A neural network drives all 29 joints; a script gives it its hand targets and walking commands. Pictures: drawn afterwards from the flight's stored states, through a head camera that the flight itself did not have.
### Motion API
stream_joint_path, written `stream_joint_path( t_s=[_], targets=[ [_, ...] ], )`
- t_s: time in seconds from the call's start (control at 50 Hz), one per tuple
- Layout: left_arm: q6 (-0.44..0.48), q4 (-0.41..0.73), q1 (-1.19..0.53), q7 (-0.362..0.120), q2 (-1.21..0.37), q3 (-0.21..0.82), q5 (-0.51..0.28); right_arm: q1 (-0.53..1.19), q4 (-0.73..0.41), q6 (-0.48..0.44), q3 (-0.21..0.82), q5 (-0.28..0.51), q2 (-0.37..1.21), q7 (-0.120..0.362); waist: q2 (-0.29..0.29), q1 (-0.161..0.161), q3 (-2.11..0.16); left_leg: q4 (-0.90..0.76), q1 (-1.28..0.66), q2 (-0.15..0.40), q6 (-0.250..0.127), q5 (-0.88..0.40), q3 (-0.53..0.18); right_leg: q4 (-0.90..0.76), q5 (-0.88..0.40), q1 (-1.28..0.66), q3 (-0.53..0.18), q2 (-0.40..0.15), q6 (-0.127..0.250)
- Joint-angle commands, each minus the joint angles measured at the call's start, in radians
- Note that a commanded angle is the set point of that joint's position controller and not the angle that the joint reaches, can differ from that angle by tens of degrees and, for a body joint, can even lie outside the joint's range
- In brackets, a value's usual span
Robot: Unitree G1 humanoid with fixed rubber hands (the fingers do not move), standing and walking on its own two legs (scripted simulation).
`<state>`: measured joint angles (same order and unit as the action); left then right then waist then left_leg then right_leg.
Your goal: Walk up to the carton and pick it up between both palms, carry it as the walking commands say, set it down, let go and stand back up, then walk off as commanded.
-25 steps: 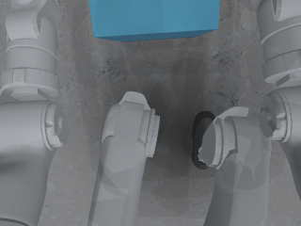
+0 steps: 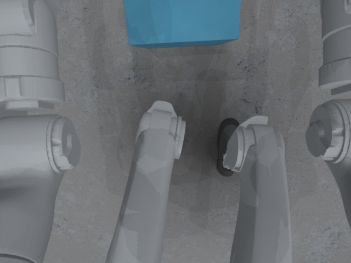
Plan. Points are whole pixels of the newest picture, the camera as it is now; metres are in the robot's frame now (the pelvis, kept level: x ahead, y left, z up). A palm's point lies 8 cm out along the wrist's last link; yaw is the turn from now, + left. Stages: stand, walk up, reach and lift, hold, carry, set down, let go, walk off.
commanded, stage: set down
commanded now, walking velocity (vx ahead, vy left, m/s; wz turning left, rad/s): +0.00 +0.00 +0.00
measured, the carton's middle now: out of the picture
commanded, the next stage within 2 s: let go in 0.70 s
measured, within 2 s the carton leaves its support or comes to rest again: neither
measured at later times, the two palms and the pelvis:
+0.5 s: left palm out of the picture +0.51 +0.30 +0.02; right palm out of the picture +0.61 -0.08 +0.02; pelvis +0.01 -0.02 +0.13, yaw +2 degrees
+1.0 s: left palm out of the picture +0.45 +0.28 +0.07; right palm out of the picture +0.52 -0.12 +0.07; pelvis +0.04 +0.00 +0.21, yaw +1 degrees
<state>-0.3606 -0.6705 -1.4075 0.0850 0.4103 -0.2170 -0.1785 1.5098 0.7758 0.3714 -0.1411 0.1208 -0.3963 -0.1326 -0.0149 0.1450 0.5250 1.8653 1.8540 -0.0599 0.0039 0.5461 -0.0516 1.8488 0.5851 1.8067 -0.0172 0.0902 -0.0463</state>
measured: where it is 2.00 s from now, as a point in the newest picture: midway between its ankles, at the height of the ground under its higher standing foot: (193, 151)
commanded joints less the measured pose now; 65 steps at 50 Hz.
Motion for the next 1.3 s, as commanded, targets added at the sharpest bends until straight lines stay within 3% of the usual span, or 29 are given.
stream_joint_path(
  t_s=[0.0, 0.04, 0.06, 0.1, 0.14, 0.22, 0.28, 0.3, 0.32, 0.34, 0.38, 0.4, 0.46, 0.48, 0.52, 0.6, 0.68, 0.74, 0.78, 0.84, 0.86, 0.88, 0.9, 0.96, 1.0, 1.06, 1.16, 1.22, 1.28],
  targets=[
    [0.008, 0.253, -0.274, 0.004, 0.215, -0.079, 0.006, 0.371, -0.271, -0.001, 0.008, -0.003, -0.133, 0.001, -0.055, 0.082, -2.097, -0.311, -0.959, -0.022, 0.036, -0.644, 0.096, -0.207, -0.318, -0.640, 0.096, 0.068, 0.026],
    [-0.007, 0.203, -0.244, -0.003, 0.190, -0.063, -0.006, 0.367, -0.252, 0.005, -0.011, -0.005, -0.153, 0.003, -0.058, 0.065, -2.080, -0.333, -0.979, -0.020, 0.036, -0.630, 0.091, -0.239, -0.300, -0.635, 0.104, 0.066, 0.026],
    [-0.008, 0.261, -0.257, -0.004, 0.179, -0.051, -0.012, 0.329, -0.248, 0.010, -0.020, -0.005, -0.138, -0.002, -0.034, 0.048, -2.094, -0.352, -1.022, -0.018, 0.039, -0.665, 0.082, -0.255, -0.328, -0.650, 0.102, 0.070, 0.029],
    [-0.008, 0.210, -0.228, -0.010, 0.187, -0.062, 0.013, 0.304, -0.213, 0.017, -0.026, -0.008, -0.130, 0.005, -0.007, 0.063, -2.037, -0.379, -1.050, -0.015, 0.038, -0.663, 0.084, -0.302, -0.305, -0.625, 0.085, 0.063, 0.028],
    [-0.007, 0.203, -0.221, -0.016, 0.160, -0.040, -0.014, 0.298, -0.192, 0.013, -0.018, -0.008, -0.129, 0.008, -0.028, 0.043, -2.035, -0.418, -1.066, -0.020, 0.037, -0.664, 0.076, -0.341, -0.321, -0.671, 0.085, 0.062, 0.030],
    [0.009, 0.237, -0.221, -0.026, 0.181, -0.050, -0.031, 0.305, -0.234, 0.004, -0.006, -0.003, -0.117, 0.001, -0.054, 0.065, -2.100, -0.476, -1.065, -0.024, 0.031, -0.703, 0.082, -0.398, -0.419, -0.843, 0.058, 0.054, 0.028],
    [0.003, 0.175, -0.228, -0.027, 0.203, -0.051, -0.004, 0.283, -0.162, 0.010, -0.026, -0.008, -0.121, 0.001, -0.019, 0.056, -2.009, -0.536, -1.113, -0.019, 0.033, -0.674, 0.080, -0.463, -0.373, -0.821, 0.055, 0.050, 0.024],
    [0.002, 0.231, -0.247, -0.029, 0.207, -0.058, 0.008, 0.306, -0.217, 0.013, -0.023, -0.003, -0.134, -0.001, 0.008, 0.067, -2.053, -0.550, -1.109, -0.022, 0.033, -0.641, 0.089, -0.488, -0.373, -0.885, 0.035, 0.043, 0.028],
    [0.000, 0.176, -0.250, -0.033, 0.207, -0.043, -0.002, 0.330, -0.201, 0.016, -0.017, -0.002, -0.129, 0.003, -0.006, 0.066, -2.004, -0.581, -1.113, -0.019, 0.030, -0.630, 0.086, -0.506, -0.354, -0.867, 0.045, 0.044, 0.025],
    [0.001, 0.229, -0.280, -0.032, 0.201, -0.047, -0.007, 0.335, -0.212, 0.013, -0.036, -0.015, -0.155, -0.002, -0.003, 0.046, -2.049, -0.592, -1.123, -0.023, 0.036, -0.627, 0.082, -0.525, -0.364, -0.912, 0.038, 0.042, 0.029],
    [0.004, 0.201, -0.268, -0.032, 0.207, -0.049, 0.016, 0.316, -0.179, 0.014, -0.036, -0.007, -0.120, 0.001, 0.008, 0.071, -2.017, -0.631, -1.146, -0.021, 0.033, -0.629, 0.082, -0.548, -0.380, -0.940, 0.036, 0.042, 0.026],
    [0.007, 0.147, -0.261, -0.037, 0.201, -0.041, 0.016, 0.304, -0.148, 0.011, -0.037, -0.011, -0.126, 0.000, 0.017, 0.050, -1.962, -0.645, -1.114, -0.020, 0.030, -0.601, 0.088, -0.582, -0.374, -0.940, 0.020, 0.031, 0.028],
    [0.020, 0.141, -0.276, -0.049, 0.190, -0.044, 0.013, 0.320, -0.138, 0.004, -0.048, -0.029, -0.121, 0.005, -0.012, 0.033, -1.954, -0.721, -1.136, -0.018, 0.032, -0.582, 0.087, -0.649, -0.371, -1.015, 0.021, 0.028, 0.024],
    [0.022, 0.154, -0.272, -0.051, 0.183, -0.042, 0.015, 0.342, -0.180, 0.000, -0.027, -0.011, -0.111, 0.005, -0.002, 0.061, -1.988, -0.733, -1.140, -0.023, 0.026, -0.585, 0.091, -0.663, -0.387, -1.078, 0.005, 0.022, 0.026],
    [0.033, 0.114, -0.258, -0.056, 0.176, -0.047, 0.017, 0.339, -0.165, -0.010, -0.019, -0.016, -0.095, 0.007, -0.030, 0.051, -1.985, -0.765, -1.143, -0.021, 0.023, -0.578, 0.092, -0.697, -0.398, -1.116, 0.008, 0.017, 0.022],
    [0.063, -0.040, -0.207, -0.078, 0.132, -0.073, 0.077, 0.234, 0.052, -0.030, -0.097, -0.100, -0.080, 0.025, 0.001, 0.015, -1.691, -0.842, -1.050, 0.004, 0.037, -0.502, 0.095, -0.778, -0.340, -1.018, 0.002, 0.007, 0.026],
    [0.119, 0.089, -0.182, -0.083, 0.102, -0.098, 0.121, 0.221, -0.095, -0.089, -0.110, -0.145, -0.056, 0.032, -0.009, 0.024, -1.892, -0.866, -1.206, 0.001, 0.048, -0.679, 0.100, -0.816, -0.486, -1.128, 0.015, 0.018, 0.025],
    [0.131, 0.199, 0.069, -0.094, 0.145, -0.077, 0.156, -0.013, -0.223, -0.091, -0.092, -0.155, -0.022, -0.003, -0.042, 0.050, -2.168, -0.860, -1.373, -0.019, 0.032, -0.826, 0.102, -0.800, -0.675, -1.343, 0.000, 0.025, 0.014],
    [0.119, 0.251, 0.158, -0.106, 0.184, -0.051, 0.165, -0.100, -0.306, -0.078, -0.083, -0.147, 0.008, -0.036, -0.021, 0.042, -2.221, -0.867, -1.441, -0.032, 0.017, -0.929, 0.099, -0.805, -0.773, -1.376, 0.001, 0.034, -0.002],
    [0.102, 0.293, 0.170, -0.116, 0.181, -0.025, 0.172, -0.139, -0.357, -0.063, -0.061, -0.140, 0.036, -0.051, 0.035, 0.022, -2.038, -0.920, -1.484, -0.024, 0.004, -0.874, 0.074, -0.867, -0.647, -1.243, 0.001, 0.024, -0.009],
    [0.108, 0.347, 0.214, -0.119, 0.179, -0.038, 0.171, -0.184, -0.429, -0.066, -0.041, -0.122, 0.071, -0.054, 0.035, 0.053, -2.057, -0.932, -1.537, -0.020, -0.001, -0.897, 0.074, -0.888, -0.657, -1.295, -0.008, 0.023, -0.007],
    [0.106, 0.385, 0.226, -0.124, 0.159, -0.026, 0.152, -0.189, -0.473, -0.074, -0.043, -0.113, 0.081, -0.055, 0.041, 0.030, -2.039, -0.934, -1.590, -0.016, -0.002, -0.902, 0.054, -0.897, -0.626, -1.249, 0.010, 0.024, -0.007],
    [0.113, 0.476, 0.285, -0.127, 0.159, -0.032, 0.162, -0.261, -0.544, -0.079, -0.042, -0.105, 0.083, -0.060, 0.094, 0.061, -2.113, -0.931, -1.688, -0.013, 0.007, -0.973, 0.055, -0.898, -0.654, -1.267, 0.004, 0.024, -0.004],
    [0.115, 0.520, 0.511, -0.136, 0.126, 0.020, 0.136, -0.516, -0.588, -0.097, -0.046, -0.131, 0.093, -0.063, 0.083, 0.005, -2.103, -0.931, -1.874, 0.009, 0.015, -1.104, 0.009, -0.909, -0.671, -1.206, 0.045, 0.027, -0.008],
    [0.107, 0.359, 0.746, -0.147, 0.038, 0.041, 0.148, -0.718, -0.492, -0.103, -0.026, -0.157, 0.119, -0.042, 0.069, -0.021, -1.848, -0.983, -1.876, 0.026, 0.016, -1.028, -0.010, -0.986, -0.558, -1.150, 0.051, 0.016, -0.005],
    [0.152, 0.369, 0.924, -0.155, -0.013, 0.038, 0.174, -0.890, -0.501, -0.149, -0.046, -0.179, 0.146, -0.017, 0.020, -0.027, -1.602, -1.052, -1.794, 0.036, 0.015, -0.948, -0.020, -1.049, -0.543, -1.195, 0.039, 0.012, -0.003],
    [0.249, 0.313, 0.934, -0.168, -0.079, 0.087, 0.159, -0.902, -0.400, -0.245, -0.080, -0.212, 0.151, 0.036, 0.037, -0.076, -1.171, -1.116, -1.661, 0.058, 0.020, -0.819, -0.034, -1.110, -0.389, -1.011, 0.042, -0.005, 0.006],
    [0.282, 0.264, 1.060, -0.167, -0.081, 0.084, 0.177, -1.037, -0.354, -0.278, -0.071, -0.221, 0.143, 0.071, 0.041, -0.108, -1.075, -1.172, -1.572, 0.057, 0.019, -0.640, -0.005, -1.165, -0.328, -1.109, 0.044, -0.023, 0.015],
    [0.294, 0.249, 1.143, -0.161, -0.084, 0.113, 0.188, -1.170, -0.230, -0.285, -0.030, -0.205, 0.175, 0.101, 0.078, -0.100, -0.954, -1.241, -1.493, 0.049, 0.032, -0.475, 0.012, -1.222, -0.270, -1.217, 0.031, -0.042, 0.022]
  ],
)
